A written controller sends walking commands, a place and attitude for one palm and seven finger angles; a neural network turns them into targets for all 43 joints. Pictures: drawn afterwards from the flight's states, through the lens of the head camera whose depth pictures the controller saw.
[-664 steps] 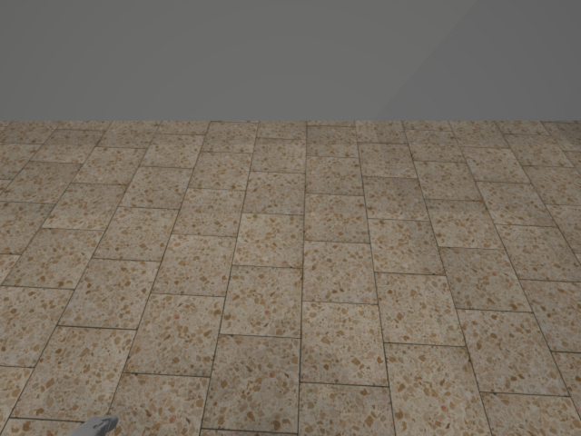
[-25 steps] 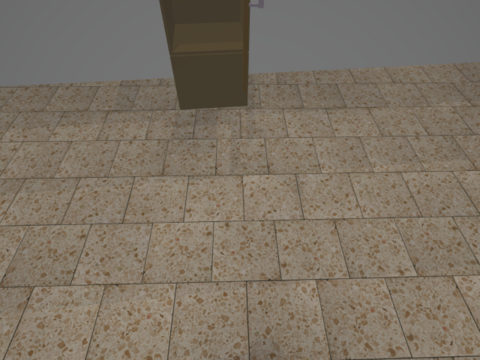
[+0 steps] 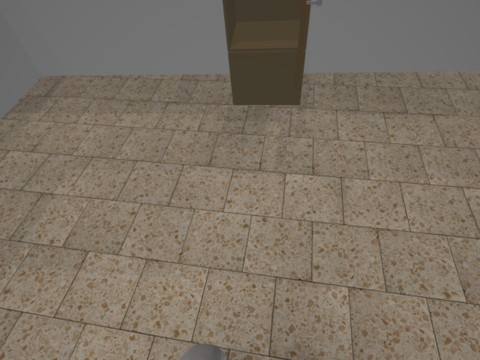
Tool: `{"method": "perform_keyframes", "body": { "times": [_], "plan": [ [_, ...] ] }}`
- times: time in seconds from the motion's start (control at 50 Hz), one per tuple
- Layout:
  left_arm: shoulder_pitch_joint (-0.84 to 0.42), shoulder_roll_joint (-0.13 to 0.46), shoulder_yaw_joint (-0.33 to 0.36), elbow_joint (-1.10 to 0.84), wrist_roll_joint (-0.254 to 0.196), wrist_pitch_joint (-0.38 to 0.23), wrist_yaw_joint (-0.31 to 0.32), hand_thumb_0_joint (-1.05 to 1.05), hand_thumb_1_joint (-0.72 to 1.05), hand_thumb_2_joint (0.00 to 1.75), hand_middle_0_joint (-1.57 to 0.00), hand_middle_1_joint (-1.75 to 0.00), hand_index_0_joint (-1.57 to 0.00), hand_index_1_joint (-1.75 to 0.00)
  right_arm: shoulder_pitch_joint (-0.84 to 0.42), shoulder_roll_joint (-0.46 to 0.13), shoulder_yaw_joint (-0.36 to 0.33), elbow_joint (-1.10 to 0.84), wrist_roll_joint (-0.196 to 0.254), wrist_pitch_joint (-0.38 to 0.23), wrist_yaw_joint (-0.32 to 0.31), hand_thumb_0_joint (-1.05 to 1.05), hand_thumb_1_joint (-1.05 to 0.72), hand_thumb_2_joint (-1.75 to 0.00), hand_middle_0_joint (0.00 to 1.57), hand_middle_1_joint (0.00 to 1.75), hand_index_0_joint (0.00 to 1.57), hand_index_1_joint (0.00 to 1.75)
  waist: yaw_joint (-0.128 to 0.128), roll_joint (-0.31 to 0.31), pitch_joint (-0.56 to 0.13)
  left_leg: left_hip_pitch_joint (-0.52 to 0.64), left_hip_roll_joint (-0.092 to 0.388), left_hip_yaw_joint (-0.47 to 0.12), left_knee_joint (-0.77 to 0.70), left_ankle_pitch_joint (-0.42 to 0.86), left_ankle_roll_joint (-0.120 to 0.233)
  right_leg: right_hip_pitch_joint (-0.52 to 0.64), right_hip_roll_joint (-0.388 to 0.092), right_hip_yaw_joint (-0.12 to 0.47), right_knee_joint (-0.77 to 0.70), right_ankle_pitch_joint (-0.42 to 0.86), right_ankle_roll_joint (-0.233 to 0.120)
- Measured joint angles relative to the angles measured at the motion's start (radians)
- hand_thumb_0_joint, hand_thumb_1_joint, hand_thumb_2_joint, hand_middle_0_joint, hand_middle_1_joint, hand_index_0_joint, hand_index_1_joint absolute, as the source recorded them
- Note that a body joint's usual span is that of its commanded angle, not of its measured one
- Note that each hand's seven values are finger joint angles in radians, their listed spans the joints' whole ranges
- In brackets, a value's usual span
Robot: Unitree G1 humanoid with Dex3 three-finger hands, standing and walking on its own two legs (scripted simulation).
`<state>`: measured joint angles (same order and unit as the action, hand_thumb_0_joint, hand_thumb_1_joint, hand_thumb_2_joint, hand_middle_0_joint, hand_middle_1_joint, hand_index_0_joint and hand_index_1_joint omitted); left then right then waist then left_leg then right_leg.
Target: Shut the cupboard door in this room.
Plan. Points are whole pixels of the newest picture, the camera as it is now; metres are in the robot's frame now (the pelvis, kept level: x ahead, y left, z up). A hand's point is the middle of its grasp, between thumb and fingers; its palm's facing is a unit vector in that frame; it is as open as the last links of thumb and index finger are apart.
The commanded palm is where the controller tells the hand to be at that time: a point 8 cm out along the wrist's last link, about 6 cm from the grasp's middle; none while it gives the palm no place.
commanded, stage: turn or walk to find it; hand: left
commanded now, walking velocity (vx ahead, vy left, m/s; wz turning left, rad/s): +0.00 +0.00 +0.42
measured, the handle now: out of the picture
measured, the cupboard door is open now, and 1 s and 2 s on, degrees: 84 84 84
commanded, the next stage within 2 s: stand and wait in 1.24 s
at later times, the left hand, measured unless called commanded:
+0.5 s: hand out of the picture -0.01 +0.26 -0.17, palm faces +0.24 -0.94 -0.25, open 7.4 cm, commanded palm none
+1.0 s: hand out of the picture -0.04 +0.20 -0.16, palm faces +0.43 -0.87 -0.24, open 7.3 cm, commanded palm none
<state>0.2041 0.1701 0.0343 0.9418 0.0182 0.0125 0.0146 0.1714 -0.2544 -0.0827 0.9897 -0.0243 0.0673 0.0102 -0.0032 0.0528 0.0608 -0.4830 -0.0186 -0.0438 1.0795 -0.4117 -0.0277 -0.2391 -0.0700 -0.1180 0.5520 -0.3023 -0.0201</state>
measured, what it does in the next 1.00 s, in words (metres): steps on the spot, turning left: left foot, then right foot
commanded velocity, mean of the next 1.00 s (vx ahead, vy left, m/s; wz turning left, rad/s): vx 0.00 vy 0.00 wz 0.42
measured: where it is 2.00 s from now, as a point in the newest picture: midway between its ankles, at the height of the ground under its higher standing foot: outside the picture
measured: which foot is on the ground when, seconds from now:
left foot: up 0.00-0.26, down 0.28-0.68, up 0.70-1.00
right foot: down 0.00-0.28, up 0.30-0.66, down 0.68-1.00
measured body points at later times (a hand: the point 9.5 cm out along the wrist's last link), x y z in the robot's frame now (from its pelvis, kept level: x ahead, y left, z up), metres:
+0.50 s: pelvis -0.02 +0.04 +0.00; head +0.02 +0.06 +0.45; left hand -0.02 +0.31 -0.15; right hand +0.11 -0.18 -0.14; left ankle -0.05 +0.14 -0.74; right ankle -0.01 -0.11 -0.67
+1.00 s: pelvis -0.01 +0.01 +0.00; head +0.03 +0.01 +0.45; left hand -0.06 +0.25 -0.14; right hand +0.14 -0.21 -0.15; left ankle -0.10 +0.13 -0.68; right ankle +0.01 -0.10 -0.74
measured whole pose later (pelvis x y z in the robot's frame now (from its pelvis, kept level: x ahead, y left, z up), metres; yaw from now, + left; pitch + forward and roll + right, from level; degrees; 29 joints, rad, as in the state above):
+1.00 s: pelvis -0.01 +0.01 +0.00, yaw +25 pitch +0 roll +1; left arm 0.22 0.17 0.03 0.94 0.02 0.01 0.01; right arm 0.19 -0.25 -0.07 1.00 -0.02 0.07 0.01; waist 0.00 0.01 0.08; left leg -0.40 0.04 0.01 0.93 -0.44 -0.06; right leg -0.21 -0.11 -0.21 0.52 -0.31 0.00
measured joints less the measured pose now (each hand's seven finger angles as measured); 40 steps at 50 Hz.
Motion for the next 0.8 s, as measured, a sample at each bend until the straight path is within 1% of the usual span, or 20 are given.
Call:
{"method": "perform_keyframes", "body": {
  "times": [0.04,0.1,0.2,0.24,0.26,0.28,0.3,0.34,0.36,0.4,0.46,0.54,0.62,0.66,0.68,0.7,0.72,0.74,0.76,0.8],
  "plan": [
    [0.009,-0.007,-0.004,0.002,0.001,0.001,0.0,0.01,0.9,0.9,-0.2,-0.3,-0.2,-0.3,0.001,-0.007,-0.001,-0.004,0.0,-0.001,0.003,0.01,-0.91,-0.9,0.2,0.29,0.19,0.3,-0.004,-0.007,-0.001,-0.005,0.015,0.014,0.05,0.023,-0.011,0.011,-0.008,-0.018,-0.02,0.01,0.001],
    [0.018,-0.009,-0.007,0.004,0.005,0.0,-0.001,0.01,0.9,0.9,-0.21,-0.3,-0.21,-0.3,0.004,-0.008,0.003,-0.003,0.002,0.002,0.004,0.01,-0.91,-0.9,0.19,0.29,0.19,0.3,-0.001,-0.026,0.002,0.031,0.037,0.035,0.0,0.009,-0.024,0.017,-0.024,-0.043,-0.033,0.016,0.004],
    [0.026,0.01,-0.002,0.008,0.01,-0.003,-0.005,0.01,0.9,0.89,-0.21,-0.3,-0.21,-0.3,-0.01,0.002,0.019,0.003,0.01,0.0,0.001,0.01,-0.91,-0.9,0.19,0.29,0.19,0.3,0.021,-0.059,0.022,0.135,0.052,0.071,-0.24,-0.045,-0.024,-0.001,-0.053,-0.08,-0.012,0.01,0.018],
    [0.03,0.025,0.003,0.016,0.008,0.0,-0.006,0.01,0.9,0.89,-0.21,-0.3,-0.21,-0.3,-0.017,0.008,0.026,-0.001,0.012,-0.008,0.0,0.01,-0.91,-0.9,0.19,0.29,0.19,0.3,0.025,-0.069,0.027,0.184,0.051,0.09,-0.362,-0.007,-0.019,-0.015,-0.067,-0.098,0.016,-0.002,0.031],
    [0.035,0.034,0.006,0.02,0.005,0.004,-0.007,0.01,0.9,0.89,-0.21,-0.3,-0.21,-0.3,-0.018,0.01,0.03,-0.006,0.012,-0.014,0.001,0.01,-0.91,-0.9,0.19,0.29,0.19,0.3,0.024,-0.071,0.026,0.217,0.052,0.1,-0.446,0.048,-0.014,-0.025,-0.073,-0.108,0.039,-0.013,0.04],
    [0.041,0.043,0.011,0.022,0.001,0.011,-0.007,0.01,0.9,0.89,-0.21,-0.3,-0.21,-0.3,-0.019,0.013,0.032,-0.012,0.01,-0.024,0.002,0.01,-0.91,-0.9,0.19,0.29,0.19,0.3,0.023,-0.075,0.022,0.237,0.049,0.1,-0.505,0.085,0.008,-0.043,-0.082,-0.115,0.075,-0.029,0.049],
    [0.04,0.058,0.017,0.028,-0.003,0.021,-0.007,0.01,0.9,0.89,-0.21,-0.3,-0.21,-0.3,-0.025,0.024,0.034,-0.013,0.008,-0.031,0.001,0.01,-0.91,-0.9,0.19,0.29,0.19,0.3,0.027,-0.094,0.027,0.23,0.037,0.104,-0.497,0.083,0.025,-0.069,-0.09,-0.093,0.132,-0.091,0.062],
    [0.035,0.081,0.023,0.042,-0.003,0.047,-0.002,0.01,0.9,0.9,-0.21,-0.3,-0.21,-0.3,-0.028,0.045,0.041,-0.019,0.005,-0.042,-0.001,0.01,-0.91,-0.9,0.19,0.29,0.19,0.3,0.031,-0.109,0.03,0.226,0.029,0.101,-0.488,0.071,0.043,-0.128,-0.066,-0.026,0.283,-0.198,0.077],
    [0.031,0.088,0.026,0.049,-0.005,0.055,-0.001,0.01,0.9,0.9,-0.21,-0.3,-0.2,-0.3,-0.026,0.052,0.044,-0.022,0.004,-0.046,-0.005,0.01,-0.91,-0.9,0.2,0.29,0.19,0.3,0.029,-0.107,0.029,0.229,0.029,0.094,-0.499,0.074,0.047,-0.154,-0.051,-0.002,0.353,-0.207,0.082],
    [0.022,0.097,0.03,0.054,-0.006,0.059,-0.005,0.01,0.9,0.9,-0.2,-0.3,-0.2,-0.3,-0.022,0.062,0.05,-0.021,0.003,-0.049,-0.011,0.01,-0.91,-0.9,0.2,0.29,0.2,0.3,0.026,-0.099,0.026,0.242,0.028,0.079,-0.537,0.097,0.049,-0.193,-0.031,0.029,0.449,-0.181,0.09],
    [0.007,0.101,0.03,0.045,-0.008,0.05,-0.009,0.01,0.91,0.9,-0.2,-0.3,-0.2,-0.3,-0.014,0.071,0.055,-0.017,0.004,-0.051,-0.014,0.01,-0.91,-0.9,0.2,0.29,0.2,0.3,0.024,-0.087,0.021,0.258,0.021,0.06,-0.587,0.131,0.052,-0.216,-0.018,0.056,0.481,-0.144,0.1],
    [-0.021,0.091,0.026,0.023,-0.011,0.045,-0.008,0.01,0.91,0.9,-0.2,-0.3,-0.2,-0.3,-0.001,0.072,0.051,-0.014,0.003,-0.049,-0.013,0.01,-0.91,-0.9,0.2,0.3,0.2,0.3,0.013,-0.069,0.016,0.262,0.01,0.034,-0.611,0.15,0.049,-0.2,-0.008,0.077,0.411,-0.142,0.107],
    [-0.052,0.07,0.018,0.0,-0.015,0.037,-0.007,0.01,0.91,0.9,-0.2,-0.3,-0.2,-0.3,0.013,0.063,0.041,-0.013,-0.002,-0.038,-0.011,0.01,-0.91,-0.9,0.2,0.3,0.2,0.3,-0.007,-0.046,0.012,0.242,0.001,0.0,-0.59,0.148,0.035,-0.138,0.009,0.078,0.248,-0.137,0.101],
    [-0.059,0.058,0.012,-0.013,-0.016,0.025,-0.008,0.01,0.91,0.9,-0.2,-0.3,-0.2,-0.3,0.022,0.055,0.035,-0.012,-0.001,-0.032,-0.01,0.01,-0.9,-0.9,0.2,0.3,0.2,0.3,-0.012,-0.035,0.006,0.221,-0.005,-0.017,-0.558,0.136,0.023,-0.082,0.02,0.068,0.115,-0.068,0.096],
    [-0.057,0.055,0.009,-0.021,-0.014,0.015,-0.008,0.01,0.9,0.9,-0.2,-0.3,-0.2,-0.3,0.029,0.052,0.031,-0.012,0.002,-0.03,-0.009,0.01,-0.9,-0.9,0.2,0.3,0.2,0.3,-0.012,-0.034,0.0,0.205,-0.012,-0.023,-0.531,0.124,0.016,-0.048,0.02,0.062,0.035,-0.014,0.082],
    [-0.059,0.043,0.007,-0.023,-0.009,0.005,-0.006,0.01,0.9,0.9,-0.2,-0.3,-0.2,-0.3,0.03,0.042,0.026,-0.011,0.005,-0.027,-0.008,0.01,-0.91,-0.9,0.2,0.3,0.2,0.3,-0.013,-0.017,0.001,0.183,-0.007,-0.031,-0.483,0.105,0.014,-0.043,0.027,0.049,0.025,0.0,0.046],
    [-0.058,0.032,0.001,-0.026,-0.007,-0.001,-0.005,0.01,0.9,0.9,-0.2,-0.3,-0.2,-0.3,0.032,0.033,0.021,-0.01,0.006,-0.021,-0.008,0.01,-0.91,-0.9,0.2,0.3,0.2,0.3,-0.017,-0.003,0.003,0.153,-0.009,-0.037,-0.405,0.039,0.013,-0.043,0.027,0.033,0.037,-0.007,0.022],
    [-0.054,0.021,-0.002,-0.03,-0.006,-0.004,-0.005,0.01,0.9,0.9,-0.2,-0.3,-0.2,-0.3,0.036,0.025,0.016,-0.008,0.005,-0.013,-0.009,0.01,-0.91,-0.9,0.2,0.3,0.2,0.3,-0.018,0.002,0.001,0.119,-0.017,-0.036,-0.308,-0.021,0.012,-0.04,0.021,0.02,0.042,-0.018,0.008],
    [-0.047,0.012,-0.004,-0.033,-0.005,-0.005,-0.004,0.01,0.9,0.9,-0.2,-0.3,-0.2,-0.3,0.038,0.019,0.011,-0.005,0.004,-0.006,-0.008,0.01,-0.91,-0.9,0.2,0.3,0.2,0.3,-0.016,0.003,-0.001,0.086,-0.021,-0.029,-0.207,-0.049,0.011,-0.033,0.014,0.011,0.038,-0.023,0.002],
    [-0.031,-0.003,-0.008,-0.034,-0.005,-0.005,-0.003,0.01,0.9,0.9,-0.2,-0.3,-0.2,-0.3,0.038,0.005,0.004,0.0,0.002,0.001,-0.003,0.01,-0.91,-0.9,0.2,0.29,0.2,0.3,-0.014,0.005,0.001,0.036,-0.014,-0.011,-0.044,-0.034,0.004,-0.012,0.005,-0.004,0.011,-0.016,0.0]
  ]
}}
